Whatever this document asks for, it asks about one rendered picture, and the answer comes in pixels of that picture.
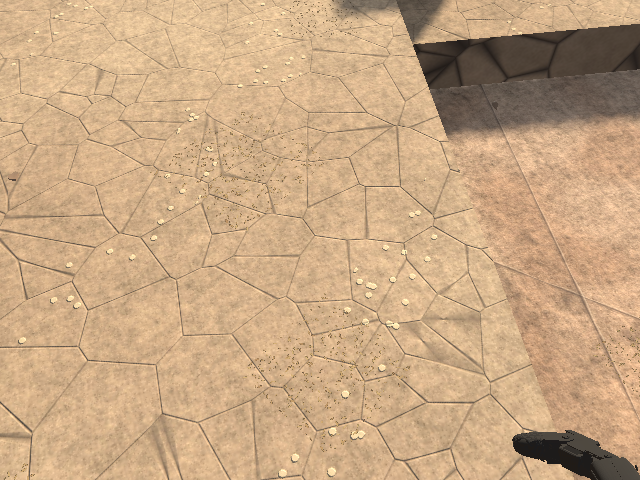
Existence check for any right robot hand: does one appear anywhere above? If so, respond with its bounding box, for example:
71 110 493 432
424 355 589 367
512 430 640 480

